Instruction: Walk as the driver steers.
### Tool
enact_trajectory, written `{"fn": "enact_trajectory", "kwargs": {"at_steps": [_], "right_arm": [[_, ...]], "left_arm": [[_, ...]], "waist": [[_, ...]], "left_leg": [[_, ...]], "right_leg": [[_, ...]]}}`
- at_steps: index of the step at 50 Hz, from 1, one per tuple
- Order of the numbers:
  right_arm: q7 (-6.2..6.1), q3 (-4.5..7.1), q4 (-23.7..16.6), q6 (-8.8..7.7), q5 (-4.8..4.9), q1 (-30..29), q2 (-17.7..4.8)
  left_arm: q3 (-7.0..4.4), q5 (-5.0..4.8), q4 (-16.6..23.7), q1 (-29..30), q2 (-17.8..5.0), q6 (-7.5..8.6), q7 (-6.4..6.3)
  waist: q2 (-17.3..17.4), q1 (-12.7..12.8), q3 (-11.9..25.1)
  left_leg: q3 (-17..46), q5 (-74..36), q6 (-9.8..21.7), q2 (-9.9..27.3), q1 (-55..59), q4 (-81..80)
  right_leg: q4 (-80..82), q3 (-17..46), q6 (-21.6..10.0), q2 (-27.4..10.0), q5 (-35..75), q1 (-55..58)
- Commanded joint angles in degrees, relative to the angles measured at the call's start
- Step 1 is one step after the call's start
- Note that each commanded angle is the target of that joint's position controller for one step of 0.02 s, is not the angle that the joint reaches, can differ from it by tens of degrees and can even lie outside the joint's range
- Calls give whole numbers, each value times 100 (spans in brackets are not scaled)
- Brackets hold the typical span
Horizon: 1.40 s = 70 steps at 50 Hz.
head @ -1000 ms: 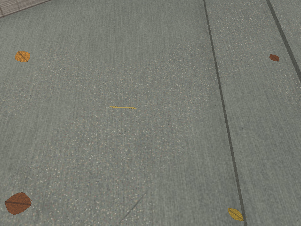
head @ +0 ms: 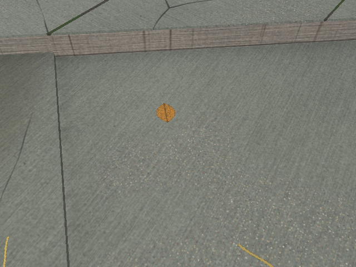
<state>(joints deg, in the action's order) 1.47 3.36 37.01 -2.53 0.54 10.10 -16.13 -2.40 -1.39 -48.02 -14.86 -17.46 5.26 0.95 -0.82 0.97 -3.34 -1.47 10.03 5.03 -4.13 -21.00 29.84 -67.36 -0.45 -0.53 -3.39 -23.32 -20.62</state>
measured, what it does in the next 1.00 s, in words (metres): walks ahead, turning right: right foot, then left foot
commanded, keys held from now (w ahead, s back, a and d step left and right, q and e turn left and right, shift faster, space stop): w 0.28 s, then no key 0.02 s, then e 0.70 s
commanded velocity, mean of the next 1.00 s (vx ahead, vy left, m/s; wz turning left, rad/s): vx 0.25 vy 0.00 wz -0.22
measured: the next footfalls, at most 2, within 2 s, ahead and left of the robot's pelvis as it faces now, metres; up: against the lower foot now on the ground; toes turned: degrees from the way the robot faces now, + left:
right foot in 0.38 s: +0.41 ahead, -0.15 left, +0.00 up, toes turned -1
left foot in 0.84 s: +0.45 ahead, +0.07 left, +0.00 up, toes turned -19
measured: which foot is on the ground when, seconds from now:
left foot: down 0.00-0.40, up 0.42-0.82, down 0.84-1.00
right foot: up 0.00-0.36, down 0.38-0.86, up 0.88-1.00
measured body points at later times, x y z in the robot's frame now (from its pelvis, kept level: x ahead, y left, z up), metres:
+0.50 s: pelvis +0.27 -0.06 -0.01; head +0.31 -0.07 +0.44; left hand +0.45 +0.19 -0.10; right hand +0.32 -0.35 -0.13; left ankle +0.12 +0.07 -0.64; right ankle +0.37 -0.15 -0.73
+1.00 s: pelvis +0.35 -0.02 +0.01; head +0.39 -0.01 +0.46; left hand +0.57 +0.22 -0.10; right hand +0.41 -0.33 -0.08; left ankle +0.41 +0.08 -0.73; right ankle +0.31 -0.15 -0.65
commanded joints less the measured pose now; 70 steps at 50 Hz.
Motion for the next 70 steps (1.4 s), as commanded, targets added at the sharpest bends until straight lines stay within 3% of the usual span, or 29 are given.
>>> {"fn": "enact_trajectory", "kwargs": {"at_steps": [1,5,10,16,19,20,21,22,23,24,26,29,35,41,42,43,44,45,46,48,55,62,63,64,65,66,67,69,70], "right_arm": [[-32,159,-225,-146,-95,261,-604],[-91,199,32,-252,-69,391,-792],[-165,192,364,-223,-20,803,-881],[-205,216,776,-87,2,1181,-964],[-281,205,770,-14,-46,888,-994],[-318,127,664,-27,-166,1014,-821],[-249,-48,680,-98,-246,1960,-271],[-199,-14,850,-141,-174,2003,-600],[-179,74,676,-151,-13,1414,-942],[-228,70,516,-124,17,844,-927],[-344,111,382,9,-82,526,-911],[-431,60,420,143,-97,787,-621],[-444,58,319,245,-88,232,-589],[-314,113,287,20,-12,185,-652],[-317,170,320,-11,-37,311,-817],[-365,251,260,15,-154,363,-1209],[-349,328,254,99,-359,148,-1475],[-342,250,124,90,-365,-16,-1147],[-353,173,54,85,-287,-259,-855],[-372,126,27,105,-123,-494,-694],[-449,244,172,270,-140,-126,-973],[-308,358,275,265,104,-343,-1173],[-290,324,407,246,109,-78,-1006],[-259,249,405,231,-84,102,-710],[-279,149,37,215,-289,-243,-504],[-327,237,-13,207,-205,-662,-784],[-341,285,13,232,-65,-689,-885],[-423,335,193,289,-99,-483,-921],[-423,343,211,286,-132,-414,-907]], "left_arm": [[-182,64,435,50,-722,62,-8],[-123,151,501,310,-439,-111,-55],[-39,115,717,1227,-235,-41,20],[-42,132,951,1684,-353,50,209],[-207,205,572,437,-690,85,216],[-285,234,468,-172,-1040,77,174],[-334,274,468,-360,-1418,8,148],[-267,131,438,-568,-999,-69,155],[-238,84,577,-153,-908,-117,141],[-232,76,664,215,-827,-164,102],[-217,145,734,501,-767,-218,29],[-276,191,826,680,-821,-287,-4],[-394,63,922,670,-1011,-524,-194],[-385,16,1012,681,-926,-712,-265],[-343,-3,1017,574,-786,-728,-271],[-250,58,1031,292,-446,-730,-250],[-281,32,1256,310,-491,-675,-236],[-413,105,1118,129,-975,-640,-233],[-503,41,992,20,-1126,-681,-226],[-495,57,871,-90,-932,-837,-283],[-296,8,1424,643,-443,-856,-124],[-384,22,1458,264,-546,-941,39],[-447,42,1388,65,-669,-939,2],[-595,28,1417,-126,-1195,-921,-86],[-666,150,1577,-89,-1740,-853,-107],[-595,299,1571,-229,-1422,-715,-56],[-524,290,1535,21,-1261,-617,-59],[-439,76,1579,588,-971,-595,-140],[-407,69,1602,660,-943,-613,-181]], "waist": [[368,-63,628],[283,-43,287],[354,-421,77],[459,-478,-44],[530,206,833],[82,369,1524],[-1340,-19,2363],[-1139,227,3005],[-690,295,2347],[-248,256,1670],[-95,8,1005],[-450,-267,918],[-590,-132,1051],[-826,-227,871],[-691,-250,899],[298,-77,1105],[1756,104,779],[1315,40,813],[948,113,745],[809,114,598],[1096,-309,745],[1067,-23,743],[757,20,788],[-507,-56,866],[-1838,-11,863],[-1098,398,1208],[-833,211,953],[-588,-51,677],[-660,-118,697]], "left_leg": [[2031,-1207,1127,1617,1501,-1661],[1352,-1514,1142,1472,980,-2101],[772,-1082,770,1187,1085,-2134],[918,-2019,583,1646,2267,-1404],[481,-4159,112,1254,2327,156],[214,-2995,-193,914,1569,1420],[58,1197,-713,79,-583,3739],[740,2723,-818,-64,-1068,4573],[882,2483,-791,247,-1393,4786],[726,2158,-780,425,-1562,4574],[698,1677,-777,653,-1238,3990],[606,1580,-847,564,-678,2979],[666,542,-975,332,-231,1653],[651,124,-778,209,530,-378],[785,-228,-630,538,1015,-903],[1777,-627,-170,1767,1603,-1125],[3027,-1496,698,2605,1381,-1373],[2968,-1728,999,2744,1263,-1311],[2351,-1767,809,2416,1219,-1182],[1573,-1695,523,1958,1301,-1056],[723,-2067,735,2003,1785,-1051],[244,-1837,366,2131,1385,-412],[-33,-1277,8,1926,1011,58],[-612,273,-561,1406,-157,1394],[-480,2823,-994,539,-1720,2701],[359,2947,-971,539,-1752,3624],[517,2487,-874,642,-1759,3821],[595,1667,-872,719,-1754,3507],[564,1398,-919,637,-1499,3525]], "right_leg": [[197,396,73,-509,546,-1414],[1142,294,381,-542,1399,-1559],[2955,146,367,-264,3109,-1326],[3851,134,-29,4,2530,-1502],[4100,-214,-397,464,2864,294],[3779,461,-651,-172,4860,1720],[3597,2621,-1828,-1682,6207,3924],[4071,3568,-2140,-1867,5775,4265],[4242,2985,-1900,-1608,5069,3651],[4397,2495,-1676,-1340,4618,2881],[4755,2089,-1555,-1058,4297,1487],[5003,1775,-1508,-783,4098,642],[5095,1928,-1218,-479,1923,150],[4587,2599,-899,-283,1618,393],[4272,2495,-667,-67,1379,214],[3154,1869,-330,410,-32,-294],[2053,799,-48,1169,-1207,-1303],[899,902,163,776,-1167,-1340],[452,869,263,705,-824,-1356],[-61,735,513,587,-270,-1550],[1438,145,700,206,86,-1098],[3837,-422,86,370,1018,466],[4398,-253,-114,439,1678,1097],[4649,1104,-502,-489,3455,2093],[4549,2948,-1684,-1836,5036,2387],[4737,2954,-2088,-1876,4427,2119],[4798,2439,-1795,-1526,3875,1865],[4796,1944,-1278,-1035,3206,1565],[4797,1839,-1242,-901,3352,1349]]}}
